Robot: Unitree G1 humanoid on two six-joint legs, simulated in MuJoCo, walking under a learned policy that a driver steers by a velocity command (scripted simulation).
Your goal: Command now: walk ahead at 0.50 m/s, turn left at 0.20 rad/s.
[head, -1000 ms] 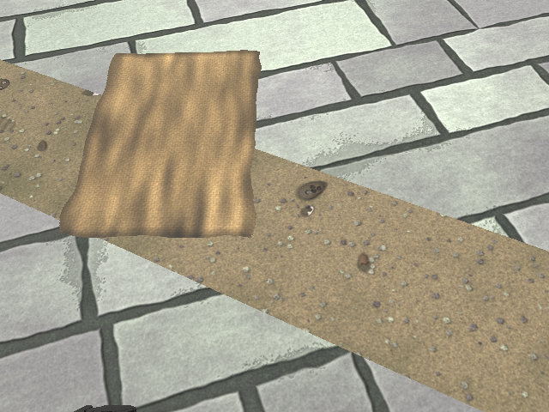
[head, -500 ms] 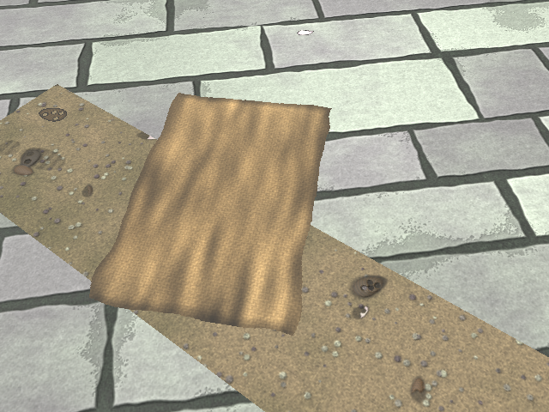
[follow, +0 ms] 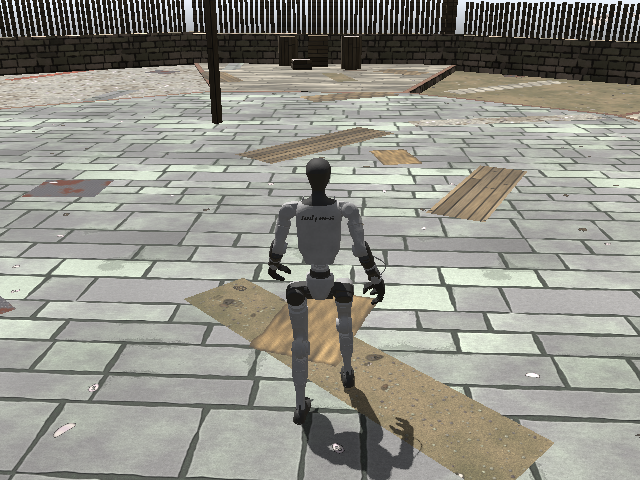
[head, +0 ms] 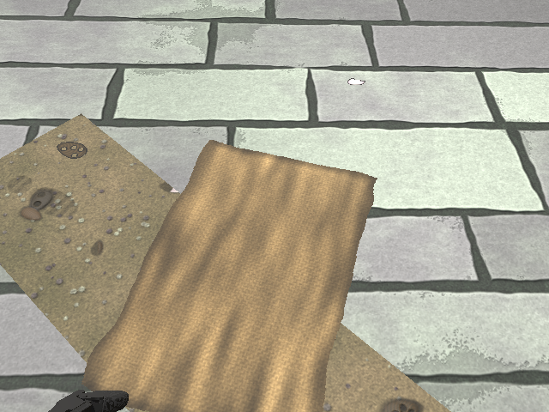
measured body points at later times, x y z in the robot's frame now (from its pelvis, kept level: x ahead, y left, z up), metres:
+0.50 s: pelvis +0.27 -0.02 +0.00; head +0.30 -0.03 +0.45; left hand +0.27 +0.26 -0.12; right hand +0.50 -0.25 -0.08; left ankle +0.44 +0.12 -0.71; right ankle +0.18 -0.13 -0.74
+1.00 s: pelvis +0.52 -0.03 -0.01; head +0.55 -0.05 +0.44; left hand +0.80 +0.13 -0.09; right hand +0.45 -0.32 -0.13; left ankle +0.44 +0.12 -0.74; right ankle +0.63 -0.21 -0.71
